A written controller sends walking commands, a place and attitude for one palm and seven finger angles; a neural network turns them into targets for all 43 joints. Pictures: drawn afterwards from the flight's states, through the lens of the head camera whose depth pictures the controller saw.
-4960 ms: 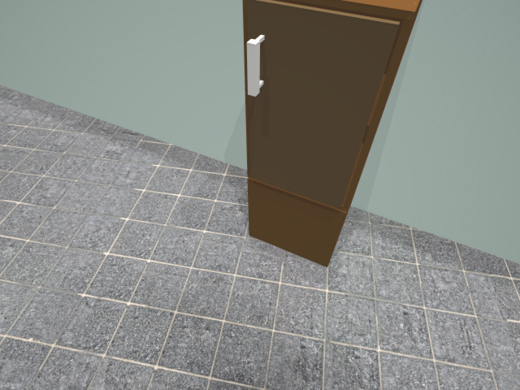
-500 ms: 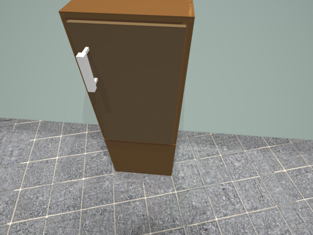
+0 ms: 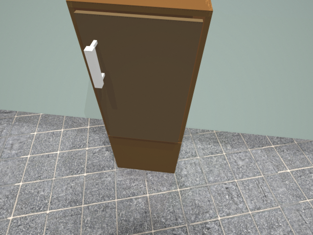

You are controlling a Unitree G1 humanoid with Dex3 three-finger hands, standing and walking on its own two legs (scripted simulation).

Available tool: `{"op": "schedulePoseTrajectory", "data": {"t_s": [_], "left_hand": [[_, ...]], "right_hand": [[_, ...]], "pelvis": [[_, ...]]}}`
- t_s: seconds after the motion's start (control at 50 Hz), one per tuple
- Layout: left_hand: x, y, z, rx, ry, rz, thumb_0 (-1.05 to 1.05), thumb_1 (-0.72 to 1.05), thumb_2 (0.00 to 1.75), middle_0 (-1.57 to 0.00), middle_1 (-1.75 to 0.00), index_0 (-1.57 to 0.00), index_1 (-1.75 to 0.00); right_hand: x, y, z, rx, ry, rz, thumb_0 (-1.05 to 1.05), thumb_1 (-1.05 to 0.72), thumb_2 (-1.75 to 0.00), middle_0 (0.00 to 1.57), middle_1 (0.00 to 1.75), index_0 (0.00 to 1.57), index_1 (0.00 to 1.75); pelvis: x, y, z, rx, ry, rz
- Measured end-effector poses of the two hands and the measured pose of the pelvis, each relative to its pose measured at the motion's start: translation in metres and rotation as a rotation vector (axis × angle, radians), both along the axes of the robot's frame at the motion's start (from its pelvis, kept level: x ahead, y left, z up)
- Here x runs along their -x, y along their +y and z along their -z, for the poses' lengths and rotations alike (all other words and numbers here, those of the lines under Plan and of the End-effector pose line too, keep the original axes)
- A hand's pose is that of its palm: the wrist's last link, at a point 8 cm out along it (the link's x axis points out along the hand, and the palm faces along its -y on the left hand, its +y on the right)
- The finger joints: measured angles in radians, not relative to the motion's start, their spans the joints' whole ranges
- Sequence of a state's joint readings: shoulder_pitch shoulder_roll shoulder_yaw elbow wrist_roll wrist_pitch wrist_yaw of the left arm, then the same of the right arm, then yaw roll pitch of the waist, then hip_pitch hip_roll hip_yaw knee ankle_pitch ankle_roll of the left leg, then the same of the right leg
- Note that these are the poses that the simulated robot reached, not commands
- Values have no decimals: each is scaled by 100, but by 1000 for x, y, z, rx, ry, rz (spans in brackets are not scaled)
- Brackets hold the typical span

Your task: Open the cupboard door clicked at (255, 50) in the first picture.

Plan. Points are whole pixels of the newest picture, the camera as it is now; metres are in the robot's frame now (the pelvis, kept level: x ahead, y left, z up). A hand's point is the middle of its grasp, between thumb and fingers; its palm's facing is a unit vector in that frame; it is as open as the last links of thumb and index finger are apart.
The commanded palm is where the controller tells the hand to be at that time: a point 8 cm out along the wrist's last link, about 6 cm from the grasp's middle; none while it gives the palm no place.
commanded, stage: shuffle to correct the standing spot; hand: left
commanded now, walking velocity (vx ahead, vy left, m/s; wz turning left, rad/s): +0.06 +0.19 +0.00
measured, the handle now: (96, 64) +0.56 +0.24 +0.11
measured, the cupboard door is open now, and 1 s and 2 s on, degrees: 0 0 0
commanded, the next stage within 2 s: come to a stop and stand still in 0.18 s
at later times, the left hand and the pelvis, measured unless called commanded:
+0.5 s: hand out of the picture +0.02 +0.27 -0.19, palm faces +0.10 -0.97 -0.23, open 7.4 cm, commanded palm none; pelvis +0.02 +0.07 -0.01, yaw +2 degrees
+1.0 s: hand out of the picture +0.06 +0.24 -0.16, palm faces +0.06 -0.97 -0.22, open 7.3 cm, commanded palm none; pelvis +0.02 +0.06 +0.00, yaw +2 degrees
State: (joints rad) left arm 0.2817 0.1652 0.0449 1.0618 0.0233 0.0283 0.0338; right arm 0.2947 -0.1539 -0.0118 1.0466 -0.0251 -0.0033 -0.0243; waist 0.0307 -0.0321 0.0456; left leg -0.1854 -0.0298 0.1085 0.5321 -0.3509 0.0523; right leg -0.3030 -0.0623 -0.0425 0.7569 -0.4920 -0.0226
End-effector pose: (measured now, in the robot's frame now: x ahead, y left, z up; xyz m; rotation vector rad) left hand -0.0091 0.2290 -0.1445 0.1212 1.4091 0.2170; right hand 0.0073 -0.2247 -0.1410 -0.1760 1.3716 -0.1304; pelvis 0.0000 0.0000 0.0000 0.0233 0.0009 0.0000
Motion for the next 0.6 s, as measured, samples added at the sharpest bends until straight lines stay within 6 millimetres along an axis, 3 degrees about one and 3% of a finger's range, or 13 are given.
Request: {"op": "schedulePoseTrajectory", "data": {"t_s": [0.16, 0.32, 0.42, 0.5, 0.6], "left_hand": [[-36, 10, -9, -49, -115, 19, 1, 91, 89, -19, -30, -20, -30], [-16, 32, -17, -26, -65, -12, 1, 90, 89, -20, -30, -20, -30], [-9, 67, 3, -6, -13, -17, 1, 90, 89, -20, -30, -20, -30], [-17, 89, 10, -19, -6, -22, 1, 91, 89, -20, -30, -20, -30], [-35, 90, 0, -7, -43, -1, 1, 91, 89, -19, -30, -20, -30]], "right_hand": [[-10, 10, 16, -47, 22, -9, 1, -92, -90, 20, 30, 20, 30], [-68, 25, -7, -34, -78, -52, 1, -91, -90, 19, 30, 19, 30], [-102, 47, -9, 15, -195, -76, 1, -91, -90, 19, 30, 19, 30], [-100, 68, -9, 27, -184, -86, 1, -91, -90, 19, 30, 19, 30], [-89, 75, -10, 19, -143, -62, 0, -93, -89, 20, 30, 20, 30]], "pelvis": [[-6, 6, 5, -5, 2, -18], [-11, 31, -8, -24, 11, -33], [-20, 62, 6, 11, 5, -21], [-23, 71, 7, 6, -3, -33], [-22, 72, -1, 11, -2, -32]]}}
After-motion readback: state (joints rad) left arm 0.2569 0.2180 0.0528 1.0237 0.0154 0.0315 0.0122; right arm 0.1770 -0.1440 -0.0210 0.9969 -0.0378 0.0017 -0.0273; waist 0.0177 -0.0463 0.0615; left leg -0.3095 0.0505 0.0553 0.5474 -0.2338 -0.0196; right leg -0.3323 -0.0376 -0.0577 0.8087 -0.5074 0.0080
